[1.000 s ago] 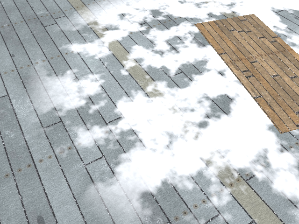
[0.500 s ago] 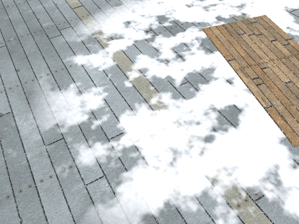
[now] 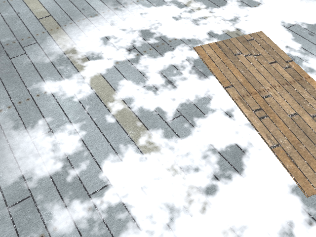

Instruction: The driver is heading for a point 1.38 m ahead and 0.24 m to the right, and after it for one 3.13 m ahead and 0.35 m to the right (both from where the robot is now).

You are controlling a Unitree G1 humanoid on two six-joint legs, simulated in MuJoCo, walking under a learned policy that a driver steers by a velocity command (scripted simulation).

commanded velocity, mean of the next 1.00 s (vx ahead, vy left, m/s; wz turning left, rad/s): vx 0.50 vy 0.00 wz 0.00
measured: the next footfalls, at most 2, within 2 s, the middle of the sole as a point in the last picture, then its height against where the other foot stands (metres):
right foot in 0.30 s outside the picture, level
left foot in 0.84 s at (142, 199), level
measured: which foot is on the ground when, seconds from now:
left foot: down 0.00-0.32, up 0.34-0.82, down 0.84-1.00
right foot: up 0.00-0.28, down 0.30-0.86, up 0.88-1.00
